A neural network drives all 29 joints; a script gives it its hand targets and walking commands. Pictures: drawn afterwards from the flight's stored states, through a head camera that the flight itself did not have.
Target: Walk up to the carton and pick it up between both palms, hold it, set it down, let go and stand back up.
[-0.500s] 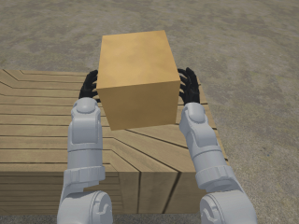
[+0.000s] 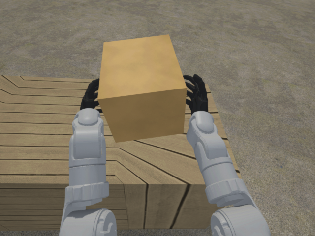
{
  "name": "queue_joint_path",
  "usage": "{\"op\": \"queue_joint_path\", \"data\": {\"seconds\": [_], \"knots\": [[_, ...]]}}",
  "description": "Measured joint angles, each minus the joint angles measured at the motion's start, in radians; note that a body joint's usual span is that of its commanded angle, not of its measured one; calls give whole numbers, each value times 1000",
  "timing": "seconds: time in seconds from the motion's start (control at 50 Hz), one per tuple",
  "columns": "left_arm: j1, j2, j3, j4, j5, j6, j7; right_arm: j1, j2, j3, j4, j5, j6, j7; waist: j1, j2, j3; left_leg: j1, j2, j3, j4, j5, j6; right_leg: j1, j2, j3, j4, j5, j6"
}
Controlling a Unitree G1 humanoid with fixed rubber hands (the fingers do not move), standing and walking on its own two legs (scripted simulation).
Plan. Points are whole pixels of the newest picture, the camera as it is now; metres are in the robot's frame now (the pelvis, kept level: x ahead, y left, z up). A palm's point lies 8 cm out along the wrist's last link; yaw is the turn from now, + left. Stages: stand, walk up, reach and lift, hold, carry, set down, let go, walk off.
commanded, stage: hold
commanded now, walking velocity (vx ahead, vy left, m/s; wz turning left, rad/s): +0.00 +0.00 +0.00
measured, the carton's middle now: (142, 87) +0.42 +0.01 +0.18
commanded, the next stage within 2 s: none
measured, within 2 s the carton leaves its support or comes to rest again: neither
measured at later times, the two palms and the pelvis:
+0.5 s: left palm (94, 109) +0.36 +0.13 +0.16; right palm (201, 110) +0.35 -0.13 +0.16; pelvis -0.01 +0.00 +0.00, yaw +0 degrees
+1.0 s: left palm (90, 110) +0.36 +0.14 +0.16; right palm (199, 109) +0.36 -0.12 +0.16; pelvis +0.00 +0.00 +0.00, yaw +0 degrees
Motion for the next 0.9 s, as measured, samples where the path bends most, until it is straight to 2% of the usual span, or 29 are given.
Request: {"op": "queue_joint_path", "data": {"seconds": [0.34,0.8,0.9], "knots": [[-35,-6,16,39,2,-10,-6,-14,0,-32,26,-34,-10,18,1,6,-5,-16,-1,6,-19,22,-1,-28,-2,3,6,9,-4],[-27,6,4,33,-11,-20,11,-15,3,-20,12,-16,-15,4,-3,3,-17,-30,-2,2,-1,9,1,-31,-3,-4,6,3,-1],[-23,0,5,29,7,-13,0,-15,-4,-15,21,-12,-11,10,-2,4,-11,-8,-2,6,-3,4,3,-9,-4,-1,1,1,2]]}}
